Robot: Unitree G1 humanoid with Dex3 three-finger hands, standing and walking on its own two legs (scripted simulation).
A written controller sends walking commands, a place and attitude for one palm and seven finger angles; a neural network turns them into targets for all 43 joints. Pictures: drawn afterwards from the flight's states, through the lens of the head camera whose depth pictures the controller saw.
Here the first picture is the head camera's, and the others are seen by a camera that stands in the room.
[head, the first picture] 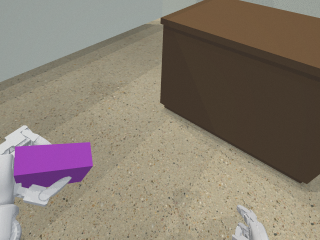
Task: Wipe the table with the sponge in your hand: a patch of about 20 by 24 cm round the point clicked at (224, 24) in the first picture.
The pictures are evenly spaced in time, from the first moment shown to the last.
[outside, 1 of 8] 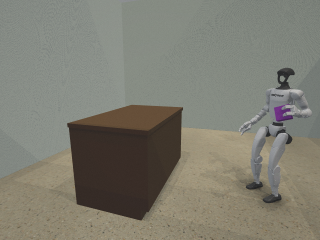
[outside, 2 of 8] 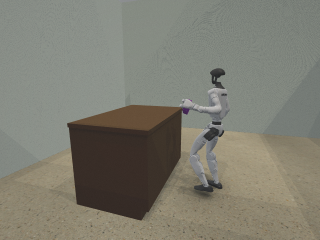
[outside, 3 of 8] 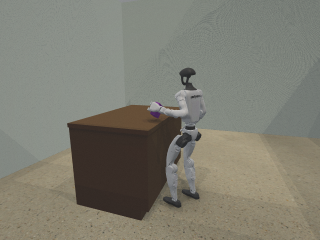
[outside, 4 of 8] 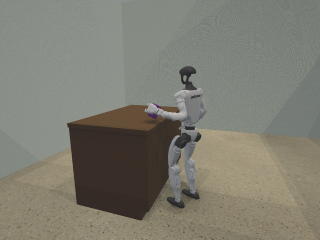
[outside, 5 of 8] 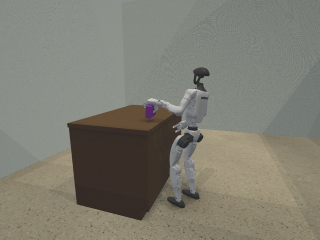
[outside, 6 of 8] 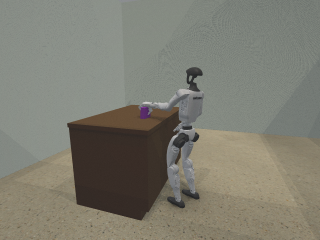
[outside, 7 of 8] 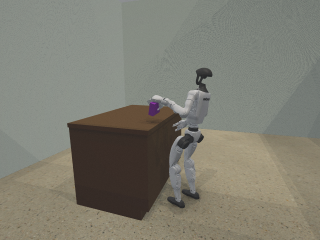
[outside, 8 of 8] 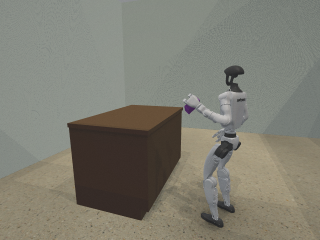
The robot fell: no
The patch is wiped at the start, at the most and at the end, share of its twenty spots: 0.00 1.00 1.00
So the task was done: yes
